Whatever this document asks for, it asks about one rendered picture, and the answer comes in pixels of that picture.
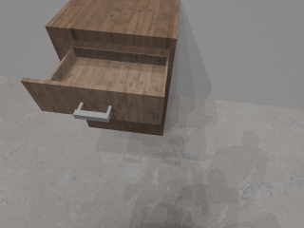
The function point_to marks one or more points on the cabinet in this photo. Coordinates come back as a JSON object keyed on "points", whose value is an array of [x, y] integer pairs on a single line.
{"points": [[139, 26]]}

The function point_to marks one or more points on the drawer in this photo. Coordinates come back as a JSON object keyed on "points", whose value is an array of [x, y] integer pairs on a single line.
{"points": [[132, 83]]}

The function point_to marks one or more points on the handle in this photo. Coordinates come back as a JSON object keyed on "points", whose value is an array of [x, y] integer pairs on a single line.
{"points": [[91, 115]]}

